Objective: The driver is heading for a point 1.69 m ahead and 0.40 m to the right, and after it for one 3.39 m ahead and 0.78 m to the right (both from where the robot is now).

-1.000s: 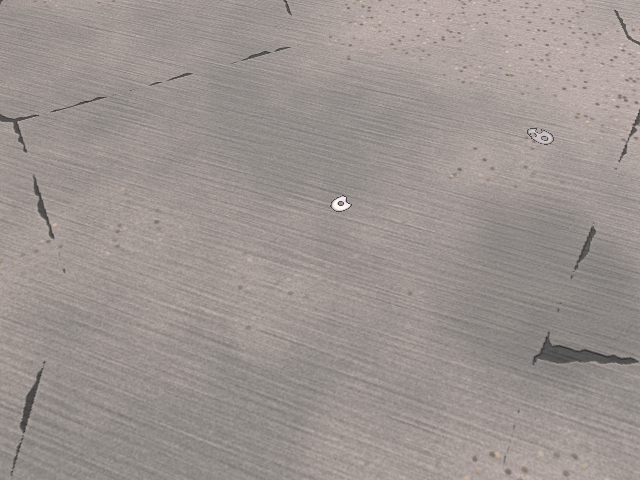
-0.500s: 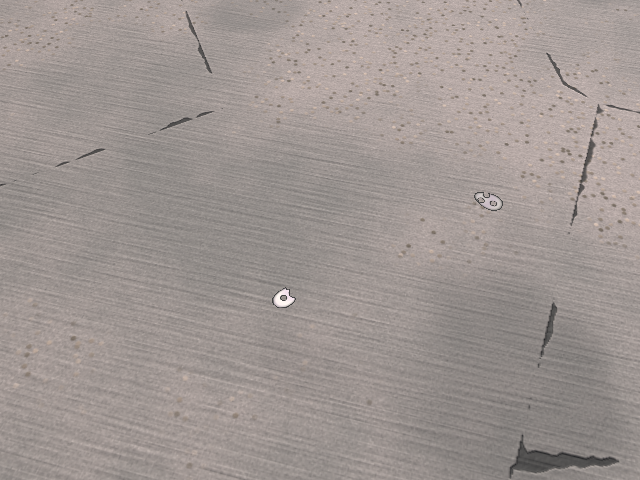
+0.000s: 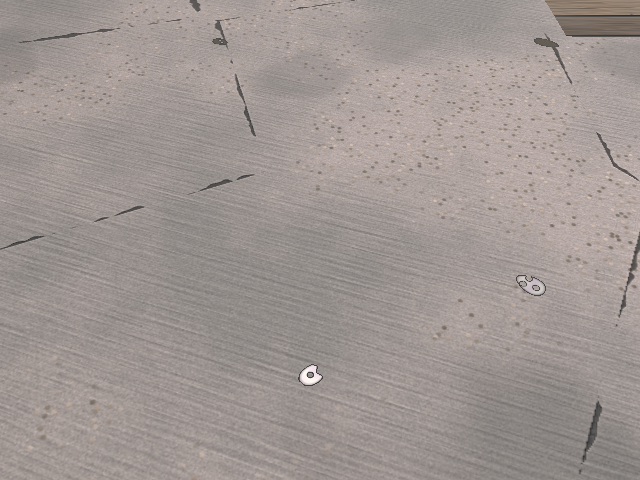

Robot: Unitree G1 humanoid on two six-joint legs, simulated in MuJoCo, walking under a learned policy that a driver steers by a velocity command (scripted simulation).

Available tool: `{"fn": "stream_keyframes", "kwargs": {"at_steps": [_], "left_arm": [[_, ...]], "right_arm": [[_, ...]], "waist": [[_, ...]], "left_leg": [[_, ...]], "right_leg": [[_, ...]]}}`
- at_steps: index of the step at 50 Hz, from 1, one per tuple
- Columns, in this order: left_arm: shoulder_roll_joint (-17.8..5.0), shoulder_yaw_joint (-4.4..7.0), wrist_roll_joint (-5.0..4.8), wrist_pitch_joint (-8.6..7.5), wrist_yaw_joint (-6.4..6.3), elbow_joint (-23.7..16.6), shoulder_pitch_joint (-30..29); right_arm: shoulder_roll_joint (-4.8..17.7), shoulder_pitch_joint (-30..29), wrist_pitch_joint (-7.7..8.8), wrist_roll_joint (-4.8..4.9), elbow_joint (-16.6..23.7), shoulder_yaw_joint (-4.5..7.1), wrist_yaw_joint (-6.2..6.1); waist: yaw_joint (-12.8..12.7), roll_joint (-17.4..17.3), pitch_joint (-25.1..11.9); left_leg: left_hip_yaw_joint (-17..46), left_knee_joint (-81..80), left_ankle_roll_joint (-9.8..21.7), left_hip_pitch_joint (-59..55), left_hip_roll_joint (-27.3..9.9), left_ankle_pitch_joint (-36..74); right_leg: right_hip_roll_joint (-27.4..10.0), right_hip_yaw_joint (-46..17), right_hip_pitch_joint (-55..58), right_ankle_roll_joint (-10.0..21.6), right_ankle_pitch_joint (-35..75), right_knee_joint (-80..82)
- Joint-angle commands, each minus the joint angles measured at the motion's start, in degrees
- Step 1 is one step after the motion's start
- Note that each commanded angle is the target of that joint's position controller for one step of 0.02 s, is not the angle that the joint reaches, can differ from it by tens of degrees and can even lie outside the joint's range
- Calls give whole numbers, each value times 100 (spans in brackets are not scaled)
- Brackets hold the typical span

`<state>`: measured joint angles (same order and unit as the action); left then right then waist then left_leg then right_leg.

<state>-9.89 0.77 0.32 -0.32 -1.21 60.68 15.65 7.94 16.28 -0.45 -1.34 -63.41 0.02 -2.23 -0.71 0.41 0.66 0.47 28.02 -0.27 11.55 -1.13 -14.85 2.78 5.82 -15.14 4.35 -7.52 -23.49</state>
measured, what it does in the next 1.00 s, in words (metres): shifts its weight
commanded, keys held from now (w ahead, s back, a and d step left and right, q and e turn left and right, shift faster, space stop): no key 0.82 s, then w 0.18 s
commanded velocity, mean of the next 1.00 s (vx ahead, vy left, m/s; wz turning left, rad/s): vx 0.04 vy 0.00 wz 0.00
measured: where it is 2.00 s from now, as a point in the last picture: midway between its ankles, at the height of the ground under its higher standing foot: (363, 458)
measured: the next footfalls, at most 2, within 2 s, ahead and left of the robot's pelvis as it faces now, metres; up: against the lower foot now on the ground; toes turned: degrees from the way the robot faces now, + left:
left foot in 1.62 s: +0.52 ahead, +0.05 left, +0.00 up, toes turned +4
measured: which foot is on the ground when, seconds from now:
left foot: down 0.00-1.00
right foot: down 0.00-1.00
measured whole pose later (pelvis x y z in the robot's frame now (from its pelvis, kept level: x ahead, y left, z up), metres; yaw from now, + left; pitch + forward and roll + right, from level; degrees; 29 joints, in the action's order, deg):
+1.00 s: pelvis +0.06 +0.02 +0.00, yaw -1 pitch -1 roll +0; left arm -7.5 0.9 1.7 -0.3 -0.9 65.2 20.2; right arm 7.6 24.4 1.1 -0.9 -65.1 1.0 -2.3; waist 0.7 -0.5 -0.7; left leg -0.2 25.0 3.4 4.8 1.8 -19.7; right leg 0.7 3.7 -15.6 3.7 -22.3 -35.8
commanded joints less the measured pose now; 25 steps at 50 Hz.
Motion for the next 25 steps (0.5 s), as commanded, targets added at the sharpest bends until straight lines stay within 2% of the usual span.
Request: {"fn": "stream_keyframes", "kwargs": {"at_steps": [1,3,7,25], "left_arm": [[-304,60,17,1,4,-54,408],[-397,73,46,-22,5,30,478],[-312,35,22,-55,-19,118,401],[-157,-18,19,-45,-96,449,590]], "right_arm": [[411,269,172,87,12,13,-10],[442,273,210,107,23,24,-33],[368,547,194,83,-50,20,-30],[259,782,184,84,-167,-15,-52]], "waist": [[-171,-663,493],[-177,-432,386],[-50,-145,386],[1,-88,402]], "left_leg": [[780,-1389,277,966,-572,-737],[661,-1336,242,773,-483,-384],[555,-1167,313,351,-430,15],[468,-1083,352,64,-410,543]], "right_leg": [[-665,-863,658,-146,-468,506],[-733,-915,762,-122,-319,489],[-777,-946,469,-135,-371,592],[-821,-930,549,-158,120,465]]}}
